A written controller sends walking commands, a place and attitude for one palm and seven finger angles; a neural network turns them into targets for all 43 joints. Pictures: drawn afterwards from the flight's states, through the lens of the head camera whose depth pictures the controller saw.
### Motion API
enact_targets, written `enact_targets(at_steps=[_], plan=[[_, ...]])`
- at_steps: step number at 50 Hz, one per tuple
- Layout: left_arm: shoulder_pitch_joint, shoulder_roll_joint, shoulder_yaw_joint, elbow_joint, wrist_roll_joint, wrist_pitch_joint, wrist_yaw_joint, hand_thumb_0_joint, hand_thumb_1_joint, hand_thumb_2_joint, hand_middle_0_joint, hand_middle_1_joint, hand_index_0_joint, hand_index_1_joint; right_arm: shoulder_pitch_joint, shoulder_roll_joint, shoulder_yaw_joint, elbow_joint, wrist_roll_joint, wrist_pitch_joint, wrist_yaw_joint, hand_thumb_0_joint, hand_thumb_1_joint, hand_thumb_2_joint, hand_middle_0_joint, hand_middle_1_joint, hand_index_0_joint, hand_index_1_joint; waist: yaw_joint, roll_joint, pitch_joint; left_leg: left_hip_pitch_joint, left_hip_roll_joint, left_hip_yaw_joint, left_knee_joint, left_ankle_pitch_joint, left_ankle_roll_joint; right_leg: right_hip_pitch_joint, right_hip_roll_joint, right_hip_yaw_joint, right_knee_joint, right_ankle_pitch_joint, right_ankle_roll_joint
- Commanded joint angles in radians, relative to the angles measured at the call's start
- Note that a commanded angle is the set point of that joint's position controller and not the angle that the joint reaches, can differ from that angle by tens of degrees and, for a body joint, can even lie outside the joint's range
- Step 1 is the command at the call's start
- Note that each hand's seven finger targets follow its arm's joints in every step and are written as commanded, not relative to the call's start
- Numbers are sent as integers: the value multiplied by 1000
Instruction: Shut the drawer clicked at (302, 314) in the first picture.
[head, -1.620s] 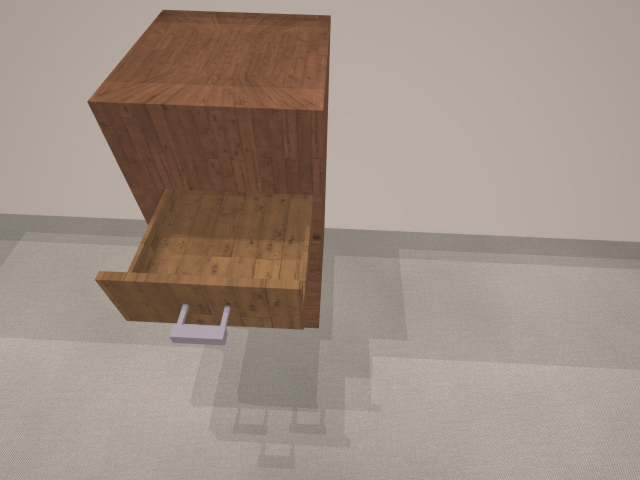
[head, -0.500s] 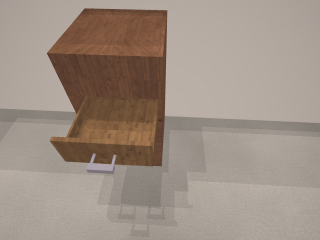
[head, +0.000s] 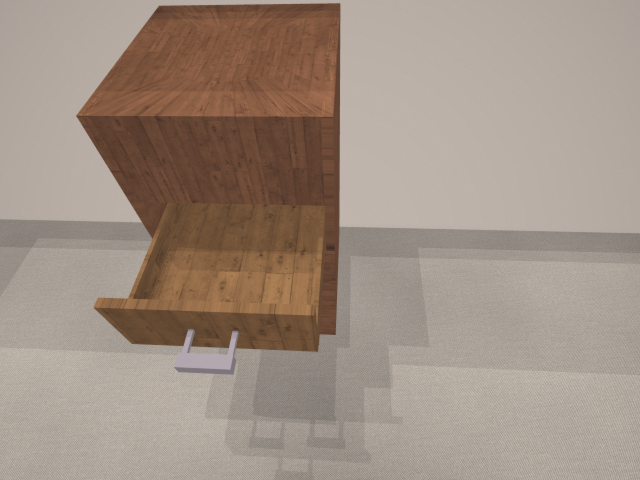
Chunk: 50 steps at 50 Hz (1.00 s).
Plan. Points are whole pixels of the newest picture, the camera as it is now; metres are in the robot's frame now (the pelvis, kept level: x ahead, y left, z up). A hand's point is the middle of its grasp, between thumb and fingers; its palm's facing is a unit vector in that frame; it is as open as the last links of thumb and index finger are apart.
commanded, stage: come to a stop and stand still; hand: left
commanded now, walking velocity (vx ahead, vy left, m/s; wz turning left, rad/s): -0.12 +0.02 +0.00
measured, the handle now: (209, 350) +0.35 +0.23 -0.21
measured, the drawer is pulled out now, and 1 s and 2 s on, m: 0.25 0.25 0.25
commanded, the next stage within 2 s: look again from close up in 1.30 s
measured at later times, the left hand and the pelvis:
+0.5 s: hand out of the picture -0.01 +0.17 -0.16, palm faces +0.02 -0.97 -0.25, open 7.3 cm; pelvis -0.05 -0.01 +0.00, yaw +0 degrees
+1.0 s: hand out of the picture -0.16 +0.19 -0.18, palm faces +0.03 -0.99 -0.16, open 7.4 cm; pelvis -0.13 +0.03 +0.00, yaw +0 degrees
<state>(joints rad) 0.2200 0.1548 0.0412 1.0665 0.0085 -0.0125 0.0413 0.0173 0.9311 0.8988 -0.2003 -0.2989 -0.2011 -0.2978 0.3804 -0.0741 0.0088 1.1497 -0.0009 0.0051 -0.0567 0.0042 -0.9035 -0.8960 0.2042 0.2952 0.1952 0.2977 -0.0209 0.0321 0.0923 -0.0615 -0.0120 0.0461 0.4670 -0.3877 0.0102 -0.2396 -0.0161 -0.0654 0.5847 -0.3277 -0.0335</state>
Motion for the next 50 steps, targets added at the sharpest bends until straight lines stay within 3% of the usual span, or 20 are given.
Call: enact_targets(at_steps=[1,9,13,17,18,19,20,22,26,28,31,34,37,38,40,41,43,45,48,50], plan=[[158,65,2,10,-10,0,7,0,900,900,-200,-300,-200,-300,100,-88,-28,-36,1,-2,-5,0,-900,-900,200,300,200,300,9,-131,-27,-107,83,-50,-75,407,-3,180,-128,112,-83,865,-52],[125,105,33,-53,0,13,23,0,900,900,-200,-300,-200,-300,55,-116,-50,-99,6,6,-10,0,-900,-900,200,300,200,300,17,1,-145,-6,104,-18,-18,679,-20,165,-130,113,-34,878,-63],[80,112,27,-57,5,23,17,0,900,900,-200,-300,-200,-300,26,-121,-52,-113,6,22,-2,0,-900,-900,200,300,200,300,7,-36,-100,-21,98,-24,-30,432,-19,94,-154,147,-106,677,-75],[69,87,13,-54,2,18,12,0,900,900,-200,-300,-200,-300,17,-135,-41,-111,-2,13,1,0,-900,-900,200,300,200,300,6,-45,-86,1,123,-45,-77,488,-5,81,-108,134,-139,550,-42],[190,158,25,-33,4,-20,42,0,900,900,-200,-300,-200,-300,-111,-239,-73,-192,6,-10,23,0,-900,-900,200,300,200,300,77,-105,-229,-113,141,21,165,348,-15,213,-164,164,-102,899,12],[168,212,21,-62,12,-33,36,0,900,900,-200,-300,-200,-300,-123,-219,-58,-256,7,-9,30,0,-900,-900,200,300,200,300,49,-138,-213,-249,47,16,248,58,-26,323,-274,283,-108,1123,-37],[145,178,14,-78,12,-32,31,0,900,900,-200,-300,-200,-300,-111,-148,-51,-249,-1,0,29,0,-900,-900,200,300,200,300,40,-77,-228,-282,47,-30,293,-80,-15,303,-320,323,-117,1134,-76],[95,159,-5,-102,19,-23,24,0,900,900,-200,-300,-200,-300,-105,-122,-46,-251,0,10,34,0,-900,-900,200,300,200,300,14,-104,-189,-240,53,-20,262,-97,-14,168,-280,231,-156,871,-143],[-4,159,-9,-126,10,5,11,0,900,900,-200,-300,-200,-300,-11,-152,-50,-214,-15,19,50,0,-900,-900,200,300,200,300,-39,-150,-10,-56,40,1,76,75,-4,-230,-166,194,-294,-184,-65],[-11,151,-2,-139,9,19,8,0,900,900,-200,-300,-200,-300,15,-191,-56,-215,-27,16,52,0,-900,-900,200,300,200,300,-43,-67,68,-138,83,-59,1,-38,23,-312,-116,174,-271,-333,-29],[85,104,-3,-127,14,41,4,0,900,900,-200,-300,-200,-300,-92,-243,-60,-252,-39,12,56,0,-900,-900,200,300,200,300,15,190,113,-529,213,-234,-306,-394,86,-59,19,10,76,-130,15],[244,46,-14,-89,18,47,-7,0,900,900,-200,-300,-200,-300,-230,-241,-54,-283,-28,12,54,0,-900,-900,200,300,200,300,107,132,28,-647,218,-189,-305,-281,117,107,27,13,319,-4,24],[254,50,-15,-98,19,25,-10,0,900,900,-200,-300,-200,-300,-184,-242,-51,-271,-30,16,51,0,-900,-900,200,300,200,300,89,0,58,-553,184,-176,-189,-299,97,77,4,34,19,-73,11],[250,63,-17,-104,21,11,-7,0,900,900,-200,-300,-200,-300,-146,-217,-49,-265,-26,19,50,0,-900,-900,200,300,200,300,67,-103,82,-481,116,-137,-76,-224,63,-4,-29,138,-178,-179,-9],[158,134,-11,-132,16,1,1,0,900,900,-200,-300,-200,-300,-55,-161,-45,-242,-18,31,51,0,-900,-900,200,300,200,300,-12,-240,73,-274,19,-27,186,32,7,-256,-231,381,-410,-409,-111],[78,155,-2,-155,17,8,-1,0,900,900,-200,-300,-200,-300,-2,-162,-54,-222,-27,34,54,0,-900,-900,200,300,200,300,-61,-152,1,-116,-10,4,281,103,-4,-331,-224,313,-391,-264,-121],[44,121,-8,-156,11,-5,5,0,900,900,-200,-300,-200,-300,26,-151,-46,-189,-21,25,51,0,-900,-900,200,300,200,300,-55,-232,-15,-120,31,-25,231,94,0,-314,-175,269,-353,-287,-98],[69,94,-16,-141,12,-1,3,0,900,900,-200,-300,-200,-300,45,-151,-41,-179,-15,8,50,0,-900,-900,200,300,200,300,-52,-177,13,-84,48,-46,57,94,11,-311,-129,211,-270,-256,-67],[170,59,-28,-93,2,2,-2,0,900,900,-200,-300,-200,-300,1,-171,-28,-157,-21,-23,39,0,-900,-900,200,300,200,300,18,128,-6,-241,163,-210,-189,-5,64,-89,-26,102,-118,-27,-11],[203,50,-34,-66,10,6,-4,0,900,900,-200,-300,-200,-300,-44,-184,-28,-159,-16,-24,36,0,-900,-900,200,300,200,300,45,111,8,-330,180,-227,-253,-126,82,10,-19,79,-99,6,-4]])
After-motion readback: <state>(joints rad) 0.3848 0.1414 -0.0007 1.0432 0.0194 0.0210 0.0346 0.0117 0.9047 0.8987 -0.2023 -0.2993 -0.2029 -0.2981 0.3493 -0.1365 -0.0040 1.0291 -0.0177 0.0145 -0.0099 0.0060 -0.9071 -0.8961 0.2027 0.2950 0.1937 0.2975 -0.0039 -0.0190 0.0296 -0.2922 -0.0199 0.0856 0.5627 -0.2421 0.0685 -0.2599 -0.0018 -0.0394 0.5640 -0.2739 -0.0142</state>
